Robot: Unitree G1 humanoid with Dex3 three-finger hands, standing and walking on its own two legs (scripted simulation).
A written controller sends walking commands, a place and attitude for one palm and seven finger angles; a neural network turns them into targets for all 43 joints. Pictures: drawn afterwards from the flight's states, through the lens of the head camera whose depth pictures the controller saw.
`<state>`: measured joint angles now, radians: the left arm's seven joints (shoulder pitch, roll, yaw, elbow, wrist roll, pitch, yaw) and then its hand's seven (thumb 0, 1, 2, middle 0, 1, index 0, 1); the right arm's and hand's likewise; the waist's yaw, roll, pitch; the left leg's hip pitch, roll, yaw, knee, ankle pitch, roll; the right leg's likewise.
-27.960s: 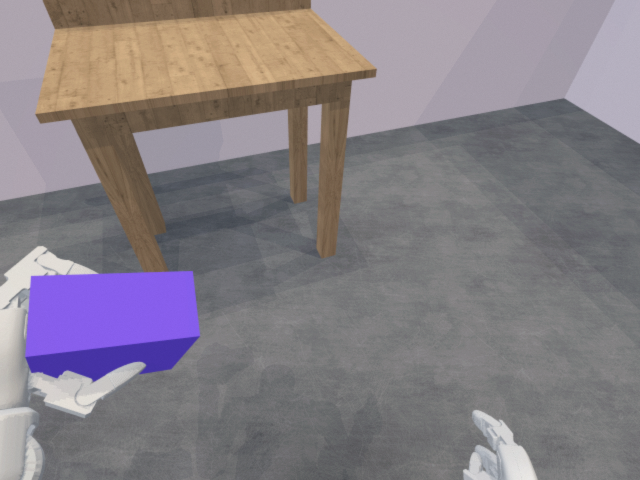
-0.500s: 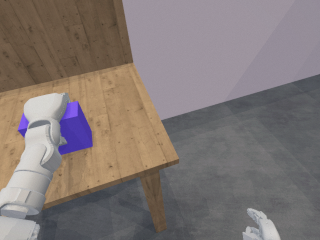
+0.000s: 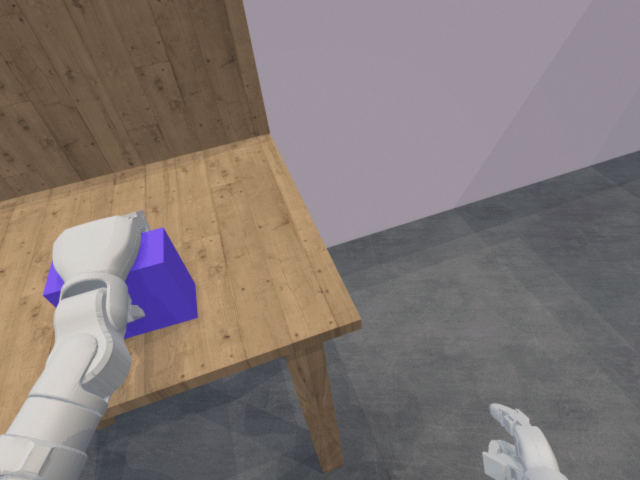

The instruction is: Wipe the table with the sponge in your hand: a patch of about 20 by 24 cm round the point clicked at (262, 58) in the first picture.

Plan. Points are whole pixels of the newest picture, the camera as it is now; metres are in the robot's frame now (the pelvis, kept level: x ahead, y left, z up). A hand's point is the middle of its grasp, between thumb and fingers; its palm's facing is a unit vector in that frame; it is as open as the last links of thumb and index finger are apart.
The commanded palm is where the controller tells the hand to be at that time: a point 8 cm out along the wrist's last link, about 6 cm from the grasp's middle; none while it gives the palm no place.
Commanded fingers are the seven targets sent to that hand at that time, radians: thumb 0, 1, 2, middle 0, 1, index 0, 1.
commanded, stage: wipe back along the middle lane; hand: left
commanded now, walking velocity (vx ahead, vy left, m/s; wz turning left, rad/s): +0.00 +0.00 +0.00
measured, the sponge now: (136, 297) +0.31 +0.29 +0.07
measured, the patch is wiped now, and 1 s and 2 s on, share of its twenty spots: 0.45 0.65 0.80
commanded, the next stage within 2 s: slide across to the third lane in 0.22 s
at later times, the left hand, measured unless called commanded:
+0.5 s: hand (120, 297) +0.28 +0.27 +0.13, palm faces +0.08 -0.02 -1.00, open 10.5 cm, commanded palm +0.25 +0.25 +0.17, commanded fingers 0.00 0.10 1.30 -1.20 -1.60 -1.20 -1.60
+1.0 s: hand (168, 285) +0.29 +0.22 +0.13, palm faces +0.08 -0.04 -1.00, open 10.5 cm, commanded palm +0.27 +0.20 +0.18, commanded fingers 0.00 0.10 1.30 -1.20 -1.60 -1.20 -1.60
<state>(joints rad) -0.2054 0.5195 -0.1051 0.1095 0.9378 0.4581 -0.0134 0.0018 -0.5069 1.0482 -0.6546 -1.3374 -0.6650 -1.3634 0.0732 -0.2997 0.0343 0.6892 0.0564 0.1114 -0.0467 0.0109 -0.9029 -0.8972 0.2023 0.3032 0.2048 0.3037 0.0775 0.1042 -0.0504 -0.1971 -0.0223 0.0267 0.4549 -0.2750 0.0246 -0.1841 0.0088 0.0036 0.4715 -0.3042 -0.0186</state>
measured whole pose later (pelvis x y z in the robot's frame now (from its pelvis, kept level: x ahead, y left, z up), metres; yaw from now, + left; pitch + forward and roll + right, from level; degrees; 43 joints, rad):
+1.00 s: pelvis -0.02 -0.01 +0.00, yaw +1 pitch -2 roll +1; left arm -0.29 0.39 -0.33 0.04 0.96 0.63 -0.04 -0.02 -0.52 1.05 -0.67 -1.32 -0.69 -1.33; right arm -0.01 -0.26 0.07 0.71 0.05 0.11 -0.04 0.01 -0.90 -0.90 0.20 0.30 0.20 0.30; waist 0.12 0.11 -0.03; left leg -0.14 -0.03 0.01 0.41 -0.23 0.01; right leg -0.14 0.01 -0.02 0.46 -0.28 -0.03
